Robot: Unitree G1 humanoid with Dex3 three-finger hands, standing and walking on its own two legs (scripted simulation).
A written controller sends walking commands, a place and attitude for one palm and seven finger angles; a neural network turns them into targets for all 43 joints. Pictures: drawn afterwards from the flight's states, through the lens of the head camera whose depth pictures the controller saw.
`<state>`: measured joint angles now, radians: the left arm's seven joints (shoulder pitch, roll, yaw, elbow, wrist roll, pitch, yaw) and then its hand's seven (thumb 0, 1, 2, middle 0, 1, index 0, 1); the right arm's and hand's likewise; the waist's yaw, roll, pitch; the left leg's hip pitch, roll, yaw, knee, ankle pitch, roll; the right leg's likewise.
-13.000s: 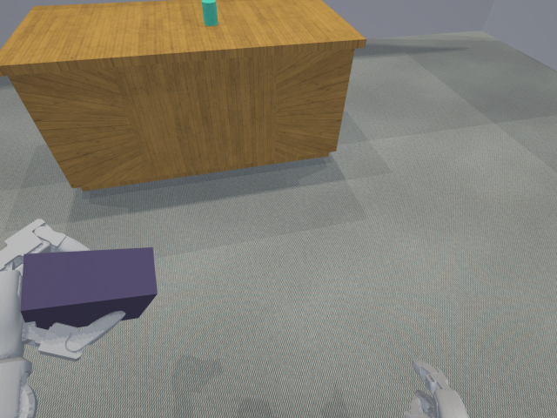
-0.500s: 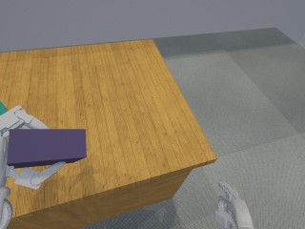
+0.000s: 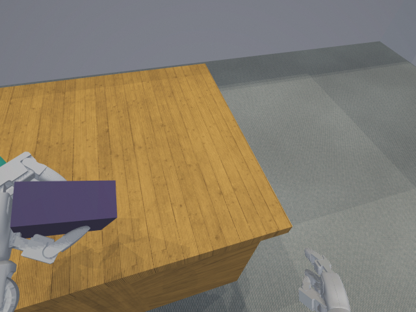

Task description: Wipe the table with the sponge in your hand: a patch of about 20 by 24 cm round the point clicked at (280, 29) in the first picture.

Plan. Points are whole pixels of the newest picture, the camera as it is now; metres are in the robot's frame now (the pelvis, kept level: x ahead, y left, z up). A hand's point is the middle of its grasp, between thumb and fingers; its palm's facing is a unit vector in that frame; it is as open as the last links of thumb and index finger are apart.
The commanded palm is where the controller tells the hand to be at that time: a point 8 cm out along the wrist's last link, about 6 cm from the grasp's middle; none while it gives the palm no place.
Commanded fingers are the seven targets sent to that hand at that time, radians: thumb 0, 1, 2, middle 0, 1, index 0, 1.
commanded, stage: come to a stop and stand still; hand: left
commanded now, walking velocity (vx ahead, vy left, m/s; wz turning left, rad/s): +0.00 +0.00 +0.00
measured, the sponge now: (79, 209) +0.23 +0.21 +0.14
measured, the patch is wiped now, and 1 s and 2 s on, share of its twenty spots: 0.00 0.00 0.00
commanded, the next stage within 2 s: look again from close up in 0.02 s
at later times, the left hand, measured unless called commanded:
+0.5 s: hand (33, 216) +0.20 +0.26 +0.16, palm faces +0.35 -0.85 -0.39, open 9.5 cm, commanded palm +0.15 +0.29 +0.17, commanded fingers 0.00 0.10 1.30 -1.20 -1.60 -1.20 -1.60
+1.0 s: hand (94, 213) +0.22 +0.18 +0.15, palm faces +0.24 -0.88 -0.41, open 9.5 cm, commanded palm +0.16 +0.23 +0.17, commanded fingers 0.00 0.10 1.30 -1.20 -1.60 -1.20 -1.60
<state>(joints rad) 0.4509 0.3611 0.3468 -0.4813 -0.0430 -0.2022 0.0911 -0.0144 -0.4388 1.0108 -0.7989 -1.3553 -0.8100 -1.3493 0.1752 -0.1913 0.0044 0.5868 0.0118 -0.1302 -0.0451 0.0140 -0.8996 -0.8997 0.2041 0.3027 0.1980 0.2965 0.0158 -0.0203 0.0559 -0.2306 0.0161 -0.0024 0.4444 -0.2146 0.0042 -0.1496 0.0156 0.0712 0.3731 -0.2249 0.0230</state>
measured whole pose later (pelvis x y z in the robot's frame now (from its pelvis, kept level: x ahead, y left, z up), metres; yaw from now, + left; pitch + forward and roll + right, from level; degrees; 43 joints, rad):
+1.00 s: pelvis -0.02 -0.04 -0.01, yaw -3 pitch +1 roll -1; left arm 0.48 0.38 0.37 -0.54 -0.08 -0.17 0.07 -0.01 -0.44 1.01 -0.80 -1.36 -0.81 -1.35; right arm 0.21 -0.20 -0.02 0.55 0.02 -0.08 -0.02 0.01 -0.90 -0.90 0.21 0.30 0.20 0.30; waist -0.02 0.01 0.06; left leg -0.32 0.10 0.01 0.57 -0.26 -0.02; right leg -0.26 0.09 0.04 0.51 -0.26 -0.04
